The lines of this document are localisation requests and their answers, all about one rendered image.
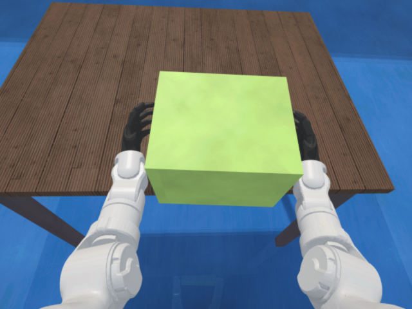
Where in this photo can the carton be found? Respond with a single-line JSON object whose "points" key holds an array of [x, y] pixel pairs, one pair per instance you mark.
{"points": [[220, 139]]}

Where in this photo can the robot left upper arm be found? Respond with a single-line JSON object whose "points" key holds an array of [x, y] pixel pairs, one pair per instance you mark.
{"points": [[101, 277]]}

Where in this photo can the robot left hand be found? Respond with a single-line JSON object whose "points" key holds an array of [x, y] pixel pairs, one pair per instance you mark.
{"points": [[133, 134]]}

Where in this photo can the robot right upper arm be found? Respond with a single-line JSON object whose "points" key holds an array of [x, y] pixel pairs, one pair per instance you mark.
{"points": [[333, 279]]}

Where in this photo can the table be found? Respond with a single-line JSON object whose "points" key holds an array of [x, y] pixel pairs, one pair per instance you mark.
{"points": [[66, 101]]}

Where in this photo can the robot left forearm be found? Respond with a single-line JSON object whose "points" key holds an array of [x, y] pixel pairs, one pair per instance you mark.
{"points": [[123, 208]]}

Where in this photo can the robot right hand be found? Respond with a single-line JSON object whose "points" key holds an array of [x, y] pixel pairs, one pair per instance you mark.
{"points": [[306, 138]]}

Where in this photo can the robot right forearm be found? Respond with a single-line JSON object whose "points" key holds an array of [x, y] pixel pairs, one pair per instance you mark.
{"points": [[317, 219]]}

